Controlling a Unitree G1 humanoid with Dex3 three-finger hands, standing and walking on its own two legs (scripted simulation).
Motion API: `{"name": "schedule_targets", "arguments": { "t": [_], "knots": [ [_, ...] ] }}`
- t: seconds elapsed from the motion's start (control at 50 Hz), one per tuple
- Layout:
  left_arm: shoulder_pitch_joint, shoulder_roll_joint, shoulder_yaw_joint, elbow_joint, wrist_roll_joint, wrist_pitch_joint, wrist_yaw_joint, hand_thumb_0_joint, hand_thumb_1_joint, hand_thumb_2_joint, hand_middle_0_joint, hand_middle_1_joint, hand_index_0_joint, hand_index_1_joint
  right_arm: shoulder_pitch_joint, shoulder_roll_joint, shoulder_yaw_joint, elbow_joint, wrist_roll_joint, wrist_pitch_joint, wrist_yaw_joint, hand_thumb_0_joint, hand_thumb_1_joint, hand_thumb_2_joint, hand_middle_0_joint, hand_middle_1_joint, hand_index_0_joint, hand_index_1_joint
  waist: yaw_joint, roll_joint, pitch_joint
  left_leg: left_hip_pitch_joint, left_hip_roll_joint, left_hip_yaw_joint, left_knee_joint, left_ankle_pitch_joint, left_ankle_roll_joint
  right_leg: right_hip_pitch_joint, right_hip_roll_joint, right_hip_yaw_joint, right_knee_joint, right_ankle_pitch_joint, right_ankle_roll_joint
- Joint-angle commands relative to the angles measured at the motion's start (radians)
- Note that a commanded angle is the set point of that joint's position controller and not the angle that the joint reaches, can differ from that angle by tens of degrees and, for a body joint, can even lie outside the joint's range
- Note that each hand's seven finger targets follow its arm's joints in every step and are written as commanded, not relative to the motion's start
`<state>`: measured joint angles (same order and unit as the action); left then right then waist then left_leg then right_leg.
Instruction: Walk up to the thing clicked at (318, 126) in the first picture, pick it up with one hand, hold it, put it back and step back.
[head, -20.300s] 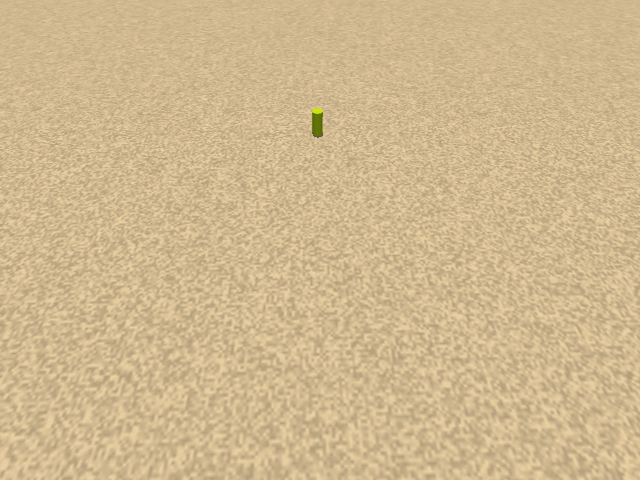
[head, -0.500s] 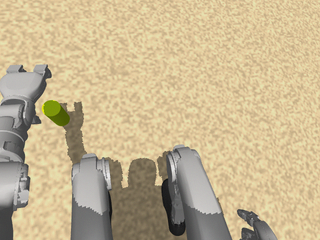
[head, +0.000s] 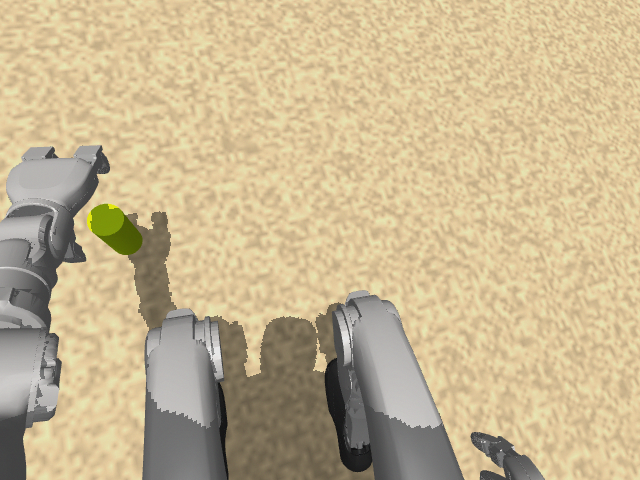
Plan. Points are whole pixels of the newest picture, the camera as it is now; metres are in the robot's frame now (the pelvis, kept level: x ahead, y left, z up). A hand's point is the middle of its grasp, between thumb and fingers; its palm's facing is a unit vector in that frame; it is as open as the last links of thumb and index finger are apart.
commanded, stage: withdraw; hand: left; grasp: from above
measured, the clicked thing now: (117, 231) +0.49 +0.29 -0.35
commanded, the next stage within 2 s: none
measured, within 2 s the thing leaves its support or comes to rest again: neither
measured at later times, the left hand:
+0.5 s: hand (84, 229) +0.43 +0.27 -0.14, palm faces -0.53 -0.05 -0.85, open 13.5 cm
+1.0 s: hand (69, 202) +0.46 +0.27 -0.11, palm faces -0.51 -0.07 -0.86, open 13.9 cm
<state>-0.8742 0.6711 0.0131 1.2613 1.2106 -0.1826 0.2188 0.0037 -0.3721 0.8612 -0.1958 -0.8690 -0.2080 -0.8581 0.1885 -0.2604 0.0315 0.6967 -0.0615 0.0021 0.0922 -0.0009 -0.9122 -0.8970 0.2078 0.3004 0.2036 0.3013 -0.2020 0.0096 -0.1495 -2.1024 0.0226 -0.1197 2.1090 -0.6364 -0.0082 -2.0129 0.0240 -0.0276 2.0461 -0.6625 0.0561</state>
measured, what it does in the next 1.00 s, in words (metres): stands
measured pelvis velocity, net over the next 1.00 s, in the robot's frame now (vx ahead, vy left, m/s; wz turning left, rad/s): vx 0.00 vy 0.00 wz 0.00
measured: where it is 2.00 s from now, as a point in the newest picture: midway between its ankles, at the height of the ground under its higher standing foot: (282, 444)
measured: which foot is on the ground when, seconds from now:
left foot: down 0.00-1.00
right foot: down 0.00-1.00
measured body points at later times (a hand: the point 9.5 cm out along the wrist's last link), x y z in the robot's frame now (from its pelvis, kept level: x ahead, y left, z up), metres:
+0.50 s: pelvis +0.00 +0.00 +0.01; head +0.21 +0.06 +0.41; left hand +0.45 +0.27 -0.09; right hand +0.08 -0.27 -0.10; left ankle +0.09 +0.13 -0.39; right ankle +0.10 -0.14 -0.39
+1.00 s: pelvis +0.00 +0.00 +0.02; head +0.21 +0.05 +0.41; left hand +0.48 +0.28 -0.06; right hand +0.06 -0.26 -0.10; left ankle +0.09 +0.13 -0.39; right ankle +0.10 -0.14 -0.39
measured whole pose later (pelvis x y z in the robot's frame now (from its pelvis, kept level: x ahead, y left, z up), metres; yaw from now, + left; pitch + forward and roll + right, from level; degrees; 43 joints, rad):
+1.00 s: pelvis +0.00 +0.00 +0.02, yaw +0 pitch +36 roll -7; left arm -0.84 0.63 -0.04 1.15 1.10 -0.09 0.10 0.00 -0.45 0.93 -0.11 -0.95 -0.13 -0.93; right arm 0.22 -0.24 0.02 0.69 -0.03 0.05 0.09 0.00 -0.91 -0.90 0.21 0.30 0.20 0.30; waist -0.18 0.04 -0.17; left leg -2.05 0.03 -0.11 2.07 -0.65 -0.01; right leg -1.96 0.03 -0.02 2.00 -0.67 0.06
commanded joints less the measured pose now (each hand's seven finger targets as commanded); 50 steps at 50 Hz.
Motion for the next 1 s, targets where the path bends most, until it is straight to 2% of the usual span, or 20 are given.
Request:
{"name": "schedule_targets", "arguments": {
  "t": [0.0, 0.04, 0.08, 0.16, 0.22, 0.3, 0.36, 0.42, 0.46, 0.5, 0.54, 0.58, 0.6, 0.64, 0.7, 0.76, 0.78, 0.84, 0.92, 0.98],
  "knots": [
    [-0.447, 0.302, 0.079, -0.216, 0.015, 0.005, 0.103, 0.000, -0.460, 0.913, -0.141, -0.908, -0.144, -0.903, 0.187, -0.215, -0.086, -0.015, -0.015, -0.027, -0.005, 0.000, -0.913, -0.902, 0.199, 0.300, 0.199, 0.300, 0.010, 0.336, -0.708, 0.622, -0.017, 0.076, -0.220, 0.136, 0.015, 0.240, 0.014, -0.078, -0.180, 0.183, -0.097],
    [-0.474, 0.332, 0.096, -0.281, 0.008, 0.026, 0.108, 0.000, -0.471, 0.922, -0.133, -0.908, -0.133, -0.905, 0.200, -0.228, -0.102, -0.022, -0.014, -0.023, -0.006, 0.000, -0.913, -0.902, 0.199, 0.300, 0.199, 0.300, 0.016, 0.387, -0.789, 0.675, -0.016, 0.072, -0.235, 0.157, 0.012, 0.256, 0.011, -0.082, -0.182, 0.200, -0.097],
    [-0.472, 0.300, 0.074, -0.289, -0.001, 0.062, 0.089, 0.000, -0.471, 0.923, -0.133, -0.906, -0.133, -0.903, 0.213, -0.230, -0.116, -0.022, -0.010, -0.011, -0.009, 0.000, -0.913, -0.902, 0.199, 0.300, 0.199, 0.300, 0.013, 0.391, -0.807, 0.706, -0.012, 0.062, -0.260, 0.150, 0.013, 0.259, 0.012, -0.087, -0.198, 0.192, -0.097],
    [-0.365, 0.194, 0.008, -0.252, -0.054, 0.119, 0.008, 0.000, -0.458, 0.919, -0.128, -0.915, -0.133, -0.907, 0.221, -0.225, -0.127, -0.024, 0.004, 0.012, -0.014, 0.000, -0.910, -0.900, 0.199, 0.299, 0.199, 0.299, 0.003, 0.318, -0.719, 0.647, -0.014, 0.050, -0.288, 0.096, 0.023, 0.254, 0.015, -0.089, -0.231, 0.154, -0.095],
    [-0.235, 0.138, -0.022, -0.263, -0.092, 0.139, -0.047, 0.000, -0.429, 0.895, -0.136, -0.904, -0.147, -0.890, 0.205, -0.218, -0.128, -0.044, 0.019, 0.027, -0.013, 0.000, -0.904, -0.897, 0.199, 0.299, 0.199, 0.299, 0.019, 0.244, -0.641, 0.597, -0.015, 0.043, -0.318, 0.066, 0.028, 0.287, 0.017, -0.087, -0.256, 0.135, -0.093],
    [-0.159, 0.136, -0.021, -0.292, -0.123, 0.124, -0.076, 0.000, -0.390, 0.864, -0.167, -0.867, -0.178, -0.852, 0.173, -0.199, -0.107, -0.055, 0.034, 0.035, -0.015, 0.000, -0.902, -0.896, 0.199, 0.299, 0.199, 0.299, 0.019, 0.125, -0.556, 0.502, -0.017, 0.059, -0.288, 0.123, 0.044, 0.342, 0.021, -0.074, -0.277, 0.181, -0.086],
    [-0.159, 0.147, -0.011, -0.229, -0.103, 0.080, -0.046, 0.000, -0.387, 0.860, -0.170, -0.873, -0.184, -0.856, 0.139, -0.188, -0.089, -0.049, 0.031, 0.026, -0.017, 0.000, -0.903, -0.895, 0.199, 0.299, 0.199, 0.299, 0.025, 0.093, -0.493, 0.430, -0.018, 0.070, -0.260, 0.117, 0.048, 0.310, 0.027, -0.067, -0.261, 0.167, -0.088],
    [-0.234, 0.185, 0.010, -0.174, -0.047, 0.015, 0.020, 0.000, -0.375, 0.852, -0.178, -0.866, -0.192, -0.848, 0.129, -0.189, -0.073, -0.030, 0.016, 0.007, -0.014, 0.000, -0.901, -0.894, 0.199, 0.299, 0.199, 0.299, 0.013, 0.106, -0.467, 0.397, -0.023, 0.077, -0.223, 0.101, 0.047, 0.251, 0.026, -0.063, -0.232, 0.156, -0.092],
    [-0.305, 0.227, 0.034, -0.166, -0.004, -0.019, 0.071, 0.000, -0.407, 0.876, -0.151, -0.898, -0.167, -0.879, 0.135, -0.191, -0.065, -0.020, -0.001, -0.007, -0.008, 0.000, -0.903, -0.895, 0.199, 0.299, 0.199, 0.299, 0.011, 0.181, -0.503, 0.427, -0.025, 0.086, -0.203, 0.112, 0.038, 0.242, 0.024, -0.061, -0.202, 0.171, -0.094],
    [-0.396, 0.282, 0.073, -0.194, 0.032, -0.032, 0.124, 0.000, -0.440, 0.901, -0.134, -0.917, -0.145, -0.902, 0.146, -0.201, -0.073, -0.007, -0.012, -0.019, -0.005, 0.000, -0.906, -0.897, 0.199, 0.299, 0.199, 0.299, 0.023, 0.249, -0.598, 0.495, -0.025, 0.091, -0.192, 0.130, 0.028, 0.229, 0.019, -0.064, -0.181, 0.182, -0.096],
    [-0.436, 0.272, 0.077, -0.195, 0.036, -0.024, 0.161, 0.000, -0.470, 0.924, -0.115, -0.935, -0.124, -0.923, 0.155, -0.207, -0.084, -0.008, -0.024, -0.033, -0.003, 0.000, -0.909, -0.899, 0.199, 0.300, 0.199, 0.300, 0.005, 0.309, -0.660, 0.571, -0.020, 0.086, -0.197, 0.133, 0.017, 0.208, 0.015, -0.074, -0.168, 0.184, -0.095],
    [-0.429, 0.308, 0.108, -0.203, 0.032, 0.006, 0.187, 0.000, -0.486, 0.934, -0.114, -0.929, -0.117, -0.923, 0.161, -0.220, -0.095, -0.005, -0.028, -0.037, -0.008, 0.000, -0.912, -0.901, 0.199, 0.300, 0.199, 0.300, 0.019, 0.353, -0.709, 0.623, -0.017, 0.081, -0.218, 0.121, 0.011, 0.204, 0.008, -0.079, -0.166, 0.171, -0.096],
    [-0.480, 0.317, 0.108, -0.255, 0.026, 0.019, 0.186, 0.000, -0.495, 0.940, -0.111, -0.935, -0.113, -0.930, 0.166, -0.223, -0.103, -0.014, -0.030, -0.037, -0.009, 0.000, -0.914, -0.902, 0.199, 0.300, 0.199, 0.300, 0.008, 0.385, -0.758, 0.653, -0.017, 0.085, -0.218, 0.127, 0.011, 0.223, 0.007, -0.077, -0.170, 0.181, -0.096],
    [-0.491, 0.339, 0.112, -0.257, 0.017, 0.060, 0.169, 0.000, -0.507, 0.951, -0.101, -0.941, -0.101, -0.938, 0.180, -0.231, -0.115, -0.013, -0.025, -0.031, -0.015, 0.000, -0.914, -0.903, 0.199, 0.300, 0.199, 0.300, 0.008, 0.379, -0.795, 0.667, -0.015, 0.080, -0.229, 0.108, 0.015, 0.246, 0.009, -0.078, -0.189, 0.166, -0.095],
    [-0.500, 0.281, 0.066, -0.235, -0.026, 0.107, 0.102, 0.000, -0.501, 0.952, -0.096, -0.944, -0.098, -0.938, 0.199, -0.225, -0.121, -0.003, -0.018, -0.016, -0.019, 0.000, -0.910, -0.901, 0.199, 0.300, 0.199, 0.300, -0.004, 0.355, -0.782, 0.638, -0.016, 0.076, -0.245, 0.061, 0.020, 0.255, 0.018, -0.080, -0.211, 0.124, -0.096],
    [-0.409, 0.225, 0.009, -0.196, -0.064, 0.135, 0.011, 0.000, -0.482, 0.936, -0.100, -0.943, -0.108, -0.932, 0.201, -0.221, -0.119, -0.007, -0.001, 0.001, -0.023, 0.000, -0.908, -0.899, 0.199, 0.299, 0.199, 0.299, -0.010, 0.274, -0.691, 0.550, -0.019, 0.067, -0.259, 0.038, 0.031, 0.271, 0.024, -0.081, -0.233, 0.108, -0.095],
    [-0.342, 0.177, -0.017, -0.154, -0.079, 0.143, -0.019, 0.000, -0.483, 0.933, -0.098, -0.947, -0.107, -0.934, 0.203, -0.217, -0.119, -0.011, 0.002, 0.007, -0.023, 0.000, -0.907, -0.898, 0.199, 0.299, 0.199, 0.299, -0.008, 0.215, -0.646, 0.529, -0.018, 0.066, -0.260, 0.038, 0.035, 0.282, 0.027, -0.080, -0.248, 0.109, -0.092],
    [-0.263, 0.165, -0.035, -0.227, -0.105, 0.137, -0.087, 0.000, -0.464, 0.922, -0.096, -0.949, -0.111, -0.930, 0.199, -0.217, -0.114, -0.035, 0.022, 0.022, -0.023, 0.000, -0.902, -0.895, 0.199, 0.299, 0.199, 0.299, 0.014, 0.171, -0.625, 0.510, -0.018, 0.064, -0.271, 0.089, 0.040, 0.332, 0.028, -0.078, -0.260, 0.149, -0.090],
    [-0.176, 0.153, -0.024, -0.242, -0.125, 0.103, -0.105, 0.000, -0.450, 0.913, -0.095, -0.941, -0.113, -0.919, 0.172, -0.202, -0.095, -0.053, 0.035, 0.035, -0.021, 0.000, -0.896, -0.893, 0.199, 0.299, 0.199, 0.299, 0.025, 0.107, -0.535, 0.462, -0.016, 0.056, -0.272, 0.143, 0.043, 0.335, 0.027, -0.078, -0.252, 0.191, -0.090],
    [-0.195, 0.194, 0.004, -0.223, -0.095, 0.045, -0.067, 0.000, -0.439, 0.900, -0.118, -0.920, -0.133, -0.901, 0.146, -0.196, -0.078, -0.050, 0.028, 0.030, -0.018, 0.000, -0.899, -0.894, 0.199, 0.299, 0.199, 0.299, 0.030, 0.136, -0.495, 0.443, -0.019, 0.062, -0.253, 0.152, 0.040, 0.296, 0.024, -0.072, -0.226, 0.191, -0.093]
  ]
}}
